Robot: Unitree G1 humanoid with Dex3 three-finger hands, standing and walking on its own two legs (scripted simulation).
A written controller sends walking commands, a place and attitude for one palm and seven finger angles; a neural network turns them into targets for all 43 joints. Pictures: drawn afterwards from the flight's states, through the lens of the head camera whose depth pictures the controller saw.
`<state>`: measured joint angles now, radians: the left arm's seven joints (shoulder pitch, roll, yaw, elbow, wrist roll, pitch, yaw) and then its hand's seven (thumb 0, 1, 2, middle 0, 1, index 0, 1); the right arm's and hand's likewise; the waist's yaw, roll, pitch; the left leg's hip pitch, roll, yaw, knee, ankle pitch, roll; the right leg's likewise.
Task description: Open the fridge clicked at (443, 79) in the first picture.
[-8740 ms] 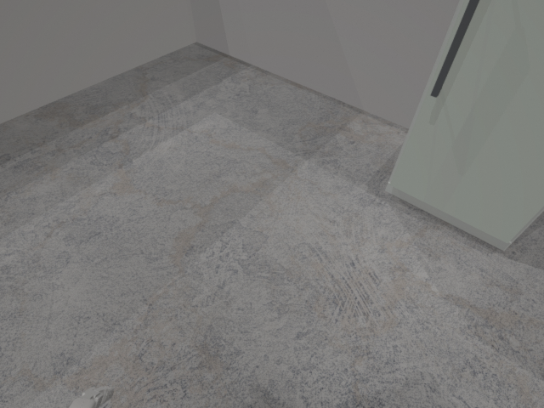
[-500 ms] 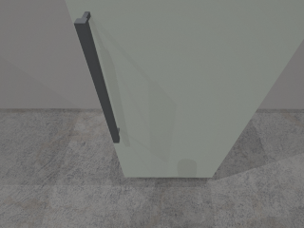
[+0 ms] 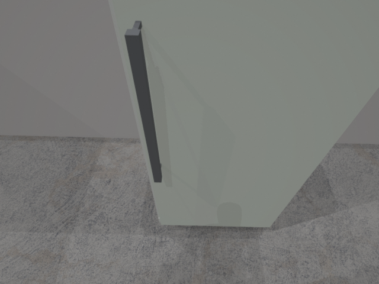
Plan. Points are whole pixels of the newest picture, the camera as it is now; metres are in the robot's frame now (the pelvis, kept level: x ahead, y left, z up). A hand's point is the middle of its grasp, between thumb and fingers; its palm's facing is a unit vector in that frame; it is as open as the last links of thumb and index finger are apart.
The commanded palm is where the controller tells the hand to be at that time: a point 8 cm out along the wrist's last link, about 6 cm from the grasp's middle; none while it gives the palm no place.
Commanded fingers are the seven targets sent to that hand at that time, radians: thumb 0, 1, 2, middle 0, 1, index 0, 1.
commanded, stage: come to a stop and stand still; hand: left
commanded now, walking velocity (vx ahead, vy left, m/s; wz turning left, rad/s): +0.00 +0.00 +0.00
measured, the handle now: (150, 123) +0.45 +0.13 +0.08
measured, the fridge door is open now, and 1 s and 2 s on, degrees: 0 0 0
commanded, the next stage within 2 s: look again from close up in 0.22 s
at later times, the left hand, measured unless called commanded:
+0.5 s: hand out of the picture +0.00 +0.17 -0.18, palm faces +0.01 -0.98 -0.18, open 7.4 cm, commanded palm none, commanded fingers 0.00 0.90 0.90 -0.20 -0.30 -0.20 -0.30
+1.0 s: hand out of the picture +0.01 +0.16 -0.17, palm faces +0.01 -0.98 -0.19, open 7.4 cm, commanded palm none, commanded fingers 0.00 0.90 0.90 -0.20 -0.30 -0.20 -0.30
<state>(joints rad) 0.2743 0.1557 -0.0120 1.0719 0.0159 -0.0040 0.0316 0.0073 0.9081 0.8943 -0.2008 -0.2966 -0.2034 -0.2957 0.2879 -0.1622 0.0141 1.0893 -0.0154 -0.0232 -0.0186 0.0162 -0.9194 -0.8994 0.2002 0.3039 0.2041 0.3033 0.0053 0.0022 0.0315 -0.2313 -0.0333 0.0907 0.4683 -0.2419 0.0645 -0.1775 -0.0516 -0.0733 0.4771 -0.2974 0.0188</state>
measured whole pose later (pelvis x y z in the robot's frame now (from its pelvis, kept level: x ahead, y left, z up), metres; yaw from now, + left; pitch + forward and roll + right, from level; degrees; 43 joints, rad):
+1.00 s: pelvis +0.01 -0.01 +0.00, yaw +0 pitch -1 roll +0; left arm 0.26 0.16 -0.01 1.12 0.02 -0.01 0.03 0.01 0.91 0.89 -0.20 -0.30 -0.20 -0.30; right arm 0.25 -0.16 0.01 1.14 -0.01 -0.03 -0.02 0.01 -0.91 -0.90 0.20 0.30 0.20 0.30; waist 0.01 -0.01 0.03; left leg -0.17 -0.03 0.09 0.41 -0.23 0.05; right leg -0.12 -0.04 -0.07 0.43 -0.29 0.01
